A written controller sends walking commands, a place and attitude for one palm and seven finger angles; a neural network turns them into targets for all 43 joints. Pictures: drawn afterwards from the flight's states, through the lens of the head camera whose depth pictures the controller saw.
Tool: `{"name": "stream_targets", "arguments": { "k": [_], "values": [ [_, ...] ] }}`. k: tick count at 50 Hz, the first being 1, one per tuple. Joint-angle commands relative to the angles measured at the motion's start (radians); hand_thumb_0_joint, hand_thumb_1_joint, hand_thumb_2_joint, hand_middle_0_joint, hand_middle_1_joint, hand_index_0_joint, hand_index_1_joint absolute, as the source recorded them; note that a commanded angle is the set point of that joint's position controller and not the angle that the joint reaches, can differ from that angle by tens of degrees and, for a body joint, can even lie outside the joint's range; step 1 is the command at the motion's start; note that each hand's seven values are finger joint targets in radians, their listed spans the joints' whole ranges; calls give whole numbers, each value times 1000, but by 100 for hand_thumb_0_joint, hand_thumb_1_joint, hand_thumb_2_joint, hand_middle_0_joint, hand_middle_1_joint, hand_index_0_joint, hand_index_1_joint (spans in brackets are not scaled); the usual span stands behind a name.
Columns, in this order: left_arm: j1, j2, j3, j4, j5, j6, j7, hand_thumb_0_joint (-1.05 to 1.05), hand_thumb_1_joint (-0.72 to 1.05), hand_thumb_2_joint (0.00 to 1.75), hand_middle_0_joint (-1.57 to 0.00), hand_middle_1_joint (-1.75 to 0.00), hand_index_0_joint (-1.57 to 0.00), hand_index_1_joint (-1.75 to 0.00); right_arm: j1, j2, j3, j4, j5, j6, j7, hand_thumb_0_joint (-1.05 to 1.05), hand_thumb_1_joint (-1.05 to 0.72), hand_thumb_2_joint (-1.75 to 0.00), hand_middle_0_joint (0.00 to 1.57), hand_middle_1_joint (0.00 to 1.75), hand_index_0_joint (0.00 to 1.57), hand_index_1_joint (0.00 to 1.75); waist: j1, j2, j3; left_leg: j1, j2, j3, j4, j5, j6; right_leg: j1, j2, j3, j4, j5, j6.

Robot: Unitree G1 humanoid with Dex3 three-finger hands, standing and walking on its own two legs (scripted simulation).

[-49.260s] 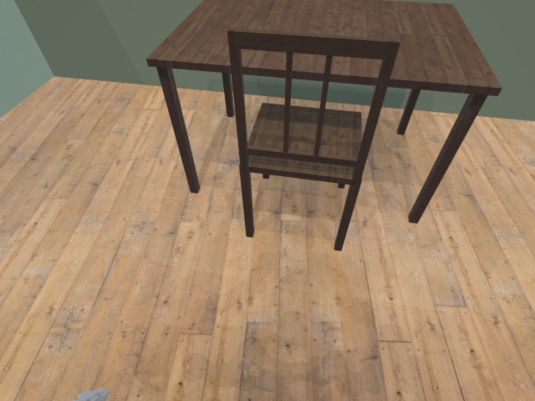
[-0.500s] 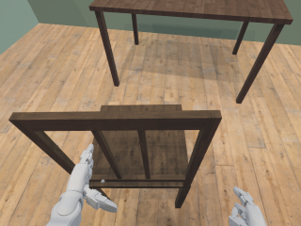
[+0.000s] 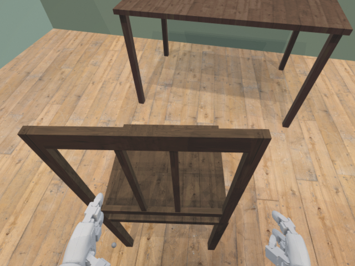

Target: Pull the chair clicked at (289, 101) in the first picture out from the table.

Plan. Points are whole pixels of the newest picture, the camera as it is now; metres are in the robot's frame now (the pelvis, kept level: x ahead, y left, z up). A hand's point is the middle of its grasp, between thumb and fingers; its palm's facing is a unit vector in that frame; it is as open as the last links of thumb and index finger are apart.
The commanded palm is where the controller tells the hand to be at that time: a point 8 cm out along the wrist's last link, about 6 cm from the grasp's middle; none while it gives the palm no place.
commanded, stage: draw the hand back to the body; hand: left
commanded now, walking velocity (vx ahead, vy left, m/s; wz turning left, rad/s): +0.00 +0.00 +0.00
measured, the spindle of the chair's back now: (134, 185) +0.31 +0.13 -0.03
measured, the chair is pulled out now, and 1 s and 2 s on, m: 0.74 0.74 0.74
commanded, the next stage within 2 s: step back with the hand held close in 1.54 s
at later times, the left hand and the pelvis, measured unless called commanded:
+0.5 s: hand (77, 224) +0.18 +0.18 +0.10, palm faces +0.01 -0.99 -0.14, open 17.3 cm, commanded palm +0.15 +0.24 +0.11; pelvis +0.00 +0.00 +0.00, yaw -1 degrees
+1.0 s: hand (21, 193) +0.21 +0.25 +0.17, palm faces +0.38 -0.83 -0.41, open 11.7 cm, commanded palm +0.16 +0.29 +0.19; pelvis +0.02 +0.01 +0.04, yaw -1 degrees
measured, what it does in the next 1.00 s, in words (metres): stands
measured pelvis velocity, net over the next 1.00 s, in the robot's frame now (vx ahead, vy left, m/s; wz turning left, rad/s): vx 0.02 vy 0.01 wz -0.02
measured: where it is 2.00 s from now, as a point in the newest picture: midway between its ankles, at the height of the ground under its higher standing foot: outside the picture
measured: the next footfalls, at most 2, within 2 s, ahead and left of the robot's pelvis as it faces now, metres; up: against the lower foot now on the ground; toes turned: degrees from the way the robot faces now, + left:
none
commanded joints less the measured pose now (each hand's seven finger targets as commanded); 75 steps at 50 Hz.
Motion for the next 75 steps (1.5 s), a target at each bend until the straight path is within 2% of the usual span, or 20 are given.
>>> {"name": "stream_targets", "arguments": {
  "k": [1,2,4,7,12,16,23,24,25,27,34,37,43,52,58,61,62,67,72,75],
  "values": [
    [-18,64,108,-336,-108,-283,-31,0,-55,20,0,0,0,0,-59,-92,-51,-116,-4,-112,-5,0,-90,-90,20,30,20,30,-9,-35,-171,67,-13,8,-59,319,27,52,10,-13,-79,289,-12],
    [-13,91,138,-332,-112,-325,-36,0,-55,20,0,0,0,0,-63,-93,-59,-101,-3,-118,0,0,-90,-90,20,30,20,30,-3,-38,-166,54,-8,7,-51,327,24,53,11,-10,-69,297,-17],
    [8,64,124,-310,-114,-411,-67,0,-55,20,0,0,0,0,-72,-83,-63,-88,1,-124,17,0,-90,-90,20,30,20,30,-4,-16,-137,29,-7,11,-37,312,17,8,13,-13,-43,268,-18],
    [10,83,147,-211,-115,-517,-137,0,-55,20,0,0,0,0,-101,-86,-78,-66,4,-116,38,0,-90,-90,20,30,20,30,-7,-62,-96,-51,-2,11,-7,252,17,-35,14,0,-23,207,-19],
    [75,144,235,-275,-159,-416,-191,0,-55,20,0,0,0,0,-143,-93,-75,-136,27,-87,23,0,-90,-90,20,30,20,30,23,-31,-189,-13,-2,20,-50,204,32,72,3,19,-64,162,-14],
    [34,152,269,-389,-202,-391,-175,0,-55,20,0,0,0,0,-131,-83,-63,-129,33,-98,2,0,-90,-90,20,30,20,30,9,-54,-156,21,3,13,-75,214,34,85,6,11,-100,170,-8],
    [30,172,296,-345,-207,-347,-203,0,-37,29,-2,-4,-2,-4,-125,-99,-56,-102,39,-137,-7,0,-90,-90,20,30,20,30,7,-56,-111,78,4,8,-124,243,36,125,4,8,-155,212,-6],
    [98,304,362,-350,-43,-286,-32,0,-33,31,-3,-5,-3,-5,-132,-73,-56,-102,12,-86,-22,0,-90,-90,20,30,20,30,91,-14,-100,120,26,12,-169,253,25,215,-25,72,-198,234,-33],
    [109,200,285,-416,-22,-261,30,0,-30,32,-4,-5,-4,-5,-118,-61,-41,-126,2,-70,-20,0,-90,-90,20,30,20,30,60,-11,-67,139,21,16,-183,255,24,217,-34,55,-217,256,-30],
    [96,200,281,-401,7,-224,101,0,-22,36,-4,-7,-4,-7,-141,-65,-41,-107,-3,-36,-24,0,-90,-90,20,30,20,30,56,-42,-29,168,31,10,-211,272,25,247,-30,47,-249,278,-31],
    [18,240,308,-444,39,-215,171,0,3,48,-8,-12,-8,-12,-156,-72,-30,-81,-19,-20,-31,0,-90,-90,20,30,20,30,55,-26,16,313,30,11,-328,333,34,330,-22,40,-344,328,-29],
    [-16,246,325,-434,42,-215,177,0,14,53,-10,-14,-10,-14,-163,-76,-26,-63,-22,-22,-21,0,-90,-90,20,30,20,30,59,12,35,338,29,7,-372,359,29,371,-20,37,-373,338,-33],
    [-30,247,370,-433,40,-221,175,0,36,64,-13,-19,-13,-19,-179,-74,-28,-47,-31,-16,-5,0,-90,-90,20,30,20,30,68,-34,28,392,39,15,-422,438,29,435,-18,36,-404,412,-31],
    [-84,318,488,-483,36,-235,179,0,68,80,-17,-26,-17,-26,-183,-77,-34,-25,-33,-6,12,0,-90,-90,20,30,20,30,80,29,8,441,49,18,-449,548,22,490,-14,43,-432,486,-35],
    [-121,334,538,-455,28,-241,179,0,90,90,-20,-30,-20,-30,-186,-78,-40,-15,-28,8,14,0,-90,-90,20,30,20,30,78,-8,17,449,50,27,-462,548,27,507,-15,40,-450,510,-30],
    [-81,280,494,-398,22,-237,169,0,90,90,-20,-30,-20,-30,-192,-82,-50,-16,-26,21,17,0,-90,-90,20,30,20,30,76,-52,42,443,54,34,-467,519,31,488,-15,36,-457,490,-23],
    [-82,278,487,-396,24,-236,166,0,90,90,-20,-30,-20,-30,-197,-85,-52,-13,-25,24,17,0,-90,-90,20,30,20,30,74,-22,46,440,53,34,-467,514,31,489,-15,42,-461,485,-26],
    [-119,350,536,-477,28,-251,176,0,90,90,-20,-30,-20,-30,-198,-89,-51,-17,-29,12,16,0,-90,-90,20,30,20,30,83,8,2,455,47,30,-467,515,31,510,-17,49,-457,489,-29],
    [-103,340,534,-467,31,-248,179,0,90,90,-20,-30,-20,-30,-194,-82,-49,-8,-26,5,14,0,-90,-90,20,30,20,30,81,29,20,454,49,33,-464,528,28,505,-15,52,-463,501,-33],
    [-99,321,522,-451,26,-251,177,0,90,90,-20,-30,-20,-30,-195,-83,-50,-13,-26,7,11,0,-90,-90,20,30,20,30,79,-1,22,454,49,37,-468,500,31,498,-16,48,-462,486,-28]
  ]
}}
